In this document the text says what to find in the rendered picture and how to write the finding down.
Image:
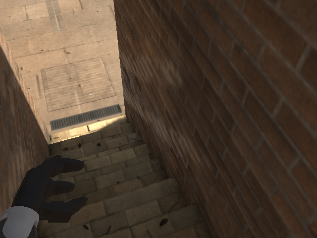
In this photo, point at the stairs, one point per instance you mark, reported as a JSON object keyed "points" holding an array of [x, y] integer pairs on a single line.
{"points": [[128, 192]]}

